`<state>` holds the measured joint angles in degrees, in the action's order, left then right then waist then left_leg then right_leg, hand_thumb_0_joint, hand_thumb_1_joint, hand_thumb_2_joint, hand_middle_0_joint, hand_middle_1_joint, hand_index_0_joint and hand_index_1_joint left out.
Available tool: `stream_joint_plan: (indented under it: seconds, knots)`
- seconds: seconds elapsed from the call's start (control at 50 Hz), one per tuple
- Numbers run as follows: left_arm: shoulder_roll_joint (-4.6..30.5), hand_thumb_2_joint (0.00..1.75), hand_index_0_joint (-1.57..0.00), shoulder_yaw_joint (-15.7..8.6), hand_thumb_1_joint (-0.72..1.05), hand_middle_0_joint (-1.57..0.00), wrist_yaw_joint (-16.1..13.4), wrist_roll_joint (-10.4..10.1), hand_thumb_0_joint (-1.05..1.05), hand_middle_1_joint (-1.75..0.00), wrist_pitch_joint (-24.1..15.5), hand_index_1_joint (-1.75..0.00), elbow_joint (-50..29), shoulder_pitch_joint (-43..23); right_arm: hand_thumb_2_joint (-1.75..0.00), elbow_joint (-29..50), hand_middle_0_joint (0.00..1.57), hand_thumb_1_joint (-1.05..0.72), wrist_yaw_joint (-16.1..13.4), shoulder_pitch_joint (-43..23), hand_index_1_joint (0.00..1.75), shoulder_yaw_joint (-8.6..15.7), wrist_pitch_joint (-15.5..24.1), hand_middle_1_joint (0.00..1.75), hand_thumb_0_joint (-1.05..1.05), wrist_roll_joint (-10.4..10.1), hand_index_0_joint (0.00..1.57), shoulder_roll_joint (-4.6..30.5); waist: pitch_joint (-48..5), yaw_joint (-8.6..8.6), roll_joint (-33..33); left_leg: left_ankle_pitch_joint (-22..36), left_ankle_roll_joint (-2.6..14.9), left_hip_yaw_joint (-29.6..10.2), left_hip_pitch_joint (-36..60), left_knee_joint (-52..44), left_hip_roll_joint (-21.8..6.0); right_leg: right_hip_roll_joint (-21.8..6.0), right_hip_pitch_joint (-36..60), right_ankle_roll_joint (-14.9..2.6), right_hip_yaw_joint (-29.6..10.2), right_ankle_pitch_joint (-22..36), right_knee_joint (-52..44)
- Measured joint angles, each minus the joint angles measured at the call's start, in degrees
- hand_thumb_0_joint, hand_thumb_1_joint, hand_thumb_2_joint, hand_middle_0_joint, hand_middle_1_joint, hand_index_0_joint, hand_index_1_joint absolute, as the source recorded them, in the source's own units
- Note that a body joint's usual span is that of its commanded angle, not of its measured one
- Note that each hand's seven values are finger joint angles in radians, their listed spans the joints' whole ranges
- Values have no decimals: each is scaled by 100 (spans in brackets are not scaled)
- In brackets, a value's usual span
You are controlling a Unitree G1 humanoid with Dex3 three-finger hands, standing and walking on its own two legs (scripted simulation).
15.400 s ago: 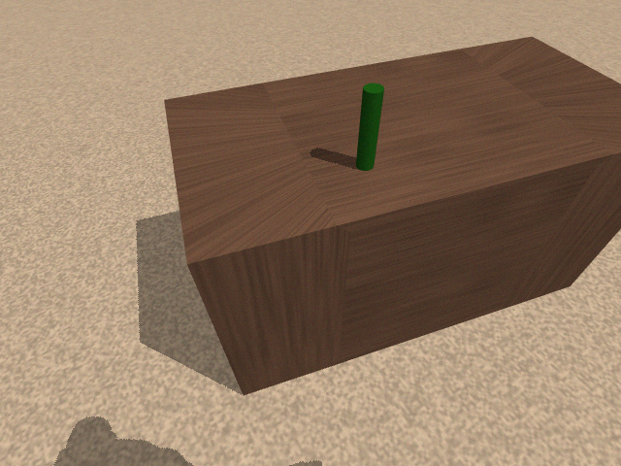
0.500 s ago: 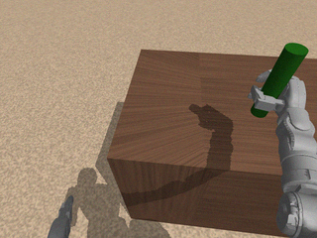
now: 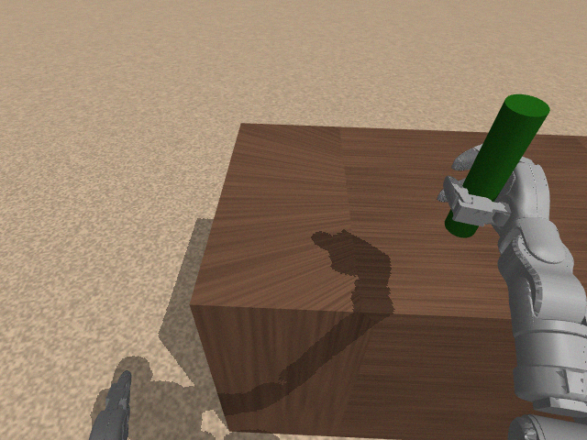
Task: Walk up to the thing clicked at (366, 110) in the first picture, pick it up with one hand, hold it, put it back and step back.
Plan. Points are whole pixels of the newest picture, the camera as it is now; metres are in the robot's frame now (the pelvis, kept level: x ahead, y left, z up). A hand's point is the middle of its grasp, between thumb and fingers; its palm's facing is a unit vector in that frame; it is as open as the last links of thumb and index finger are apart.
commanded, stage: lift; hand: right
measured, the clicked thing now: (487, 175) +0.38 -0.20 +0.22
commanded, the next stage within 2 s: hold in 0.42 s
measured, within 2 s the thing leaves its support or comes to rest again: neither
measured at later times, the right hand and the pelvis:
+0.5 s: hand (476, 195) +0.34 -0.18 +0.22, palm faces +0.16 +0.99 -0.01, open 5.3 cm; pelvis -0.01 +0.01 +0.01, yaw -1 degrees
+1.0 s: hand (480, 184) +0.34 -0.18 +0.24, palm faces +0.15 +0.99 -0.01, open 5.3 cm; pelvis +0.00 +0.00 +0.01, yaw -1 degrees
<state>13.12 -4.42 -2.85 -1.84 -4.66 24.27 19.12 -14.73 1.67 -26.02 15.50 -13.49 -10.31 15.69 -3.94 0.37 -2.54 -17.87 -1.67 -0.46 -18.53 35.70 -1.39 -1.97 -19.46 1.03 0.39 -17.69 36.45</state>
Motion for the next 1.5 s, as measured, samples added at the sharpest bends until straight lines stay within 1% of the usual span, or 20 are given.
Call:
stream_joint_plan:
  seconds: [0.16, 0.28, 0.44, 0.52, 0.62, 0.76, 0.84, 0.94, 1.0, 1.06, 1.16, 1.2, 1.26, 1.34, 1.4, 1.5]
  knots:
    - [43, 5, -4, -78, -53, -4, 25, -8, -1, -4, -94, -4, 421, -146, -121, 394, 101, -12, 2, 170, 120, 11, -481, 118, -1, -29, 103, -33, 57, -16, -80, 98, 7, 22, 171, -128, -8, 10, 169, 2, -19, 115, -143]
    - [19, 5, -4, -24, -54, -4, 8, 3, -1, -4, -223, -4, 425, -195, -121, 741, 101, -12, -21, 259, 120, -11, -671, 118, -1, -72, 102, -77, 102, -24, -48, 155, 26, 44, 255, -204, -2, 6, 258, 21, -39, 193, -246]
    - [48, 5, -4, -83, -54, -4, 33, 3, -1, -4, -308, -5, 596, -237, -120, 1113, 101, -13, -44, 421, 120, 9, -951, 119, -1, -110, 102, -85, 84, -25, -113, 199, 43, 84, 377, -324, 6, -1, 361, 36, -76, 243, -355]
    - [50, 5, -4, -54, -54, -4, 13, 7, -1, -4, -358, -5, 696, -274, -120, 1273, 100, -13, -41, 454, 120, 27, -1073, 119, -1, -138, 102, -104, 111, -35, -133, 202, 43, 94, 423, -356, 2, 3, 408, 37, -83, 256, -398]
    - [21, 5, -5, -72, -54, -5, 0, 29, -1, -4, -386, -5, 780, -322, -120, 1429, 101, -13, -35, 481, 120, 39, -1218, 119, -1, -152, 102, -112, 95, -32, -130, 192, 44, 107, 470, -387, -8, 13, 455, 38, -94, 258, -442]
    - [92, 5, -5, -128, -54, -5, -28, 14, -1, -5, -435, -5, 821, -358, -120, 1628, 101, -13, -44, 480, 120, 76, -1406, 119, -1, -160, 102, -98, 75, -48, -137, 176, 42, 111, 553, -440, -17, 21, 534, 37, -95, 242, -490]
    - [81, 5, -5, -106, -54, -5, -3, 15, -1, -5, -422, -5, 892, -388, -120, 1708, 100, -13, -9, 460, 120, 75, -1528, 119, -1, -160, 102, -90, 57, -64, -128, 173, 43, 119, 582, -468, -19, 23, 560, 39, -100, 240, -517]
    - [65, 5, -5, -142, -54, -5, 42, 14, -1, -5, -433, -5, 991, -442, -120, 1834, 100, -13, 13, 470, 120, 74, -1707, 119, -1, -193, 102, -107, 73, -72, -161, 180, 38, 127, 622, -509, -25, 29, 590, 34, -107, 245, -547]
    - [73, 5, -5, -174, -54, -5, 46, 12, -1, -5, -440, -5, 964, -434, -120, 1874, 100, -13, 13, 496, 120, 90, -1750, 119, -1, -217, 102, -105, 81, -69, -187, 181, 34, 130, 633, -524, -30, 35, 597, 29, -109, 246, -558]
    - [69, 5, -5, -149, -54, -5, 39, 7, -1, -5, -431, -5, 945, -415, -120, 1834, 100, -13, 4, 508, 120, 136, -1777, 119, -1, -232, 102, -93, 86, -67, -181, 176, 32, 131, 641, -525, -32, 36, 608, 29, -110, 245, -566]
    - [44, 5, -5, -145, -54, -5, 29, 14, -1, -5, -436, -5, 990, -406, -120, 1956, 100, -13, -44, 576, 120, 199, -1810, 119, -1, -197, 102, -84, 86, -80, -137, 169, 36, 128, 645, -523, -28, 32, 617, 32, -106, 239, -569]
    - [44, 5, -5, -171, -54, -5, 30, 12, -1, -5, -439, -5, 1024, -412, -120, 2049, 100, -13, -46, 604, 120, 182, -1796, 119, -1, -180, 102, -88, 89, -92, -128, 169, 37, 132, 656, -528, -31, 35, 624, 32, -110, 238, -570]
    - [71, 5, -5, -149, -54, -5, 17, 1, -1, -5, -441, -5, 1049, -433, -120, 2103, 100, -13, -22, 604, 120, 117, -1774, 118, -1, -155, 102, -92, 98, -107, -134, 174, 34, 138, 677, -539, -35, 39, 635, 30, -116, 238, -567]
    - [59, 5, -5, -139, -54, -5, 24, 11, -1, -5, -460, -5, 1056, -517, -120, 2015, 100, -13, 30, 563, 120, 84, -1822, 118, -1, -201, 102, -80, 96, -80, -145, 187, 28, 145, 692, -555, -39, 44, 642, 24, -123, 249, -573]
    - [62, 5, -6, -176, -54, -5, 29, 16, -1, -5, -500, -5, 1040, -554, -120, 1919, 100, -13, 49, 568, 120, 128, -1849, 118, -1, -231, 102, -31, 88, -47, -162, 195, 26, 137, 681, -563, -39, 44, 636, 20, -114, 256, -583]
    - [52, 5, -5, -180, -54, -5, 51, -1, -1, -5, -515, -5, 1047, -444, -120, 2018, 101, -13, 32, 654, 120, 225, -1836, 118, -1, -238, 102, -27, 78, -67, -155, 196, 27, 120, 653, -562, -33, 37, 619, 22, -97, 253, -590]
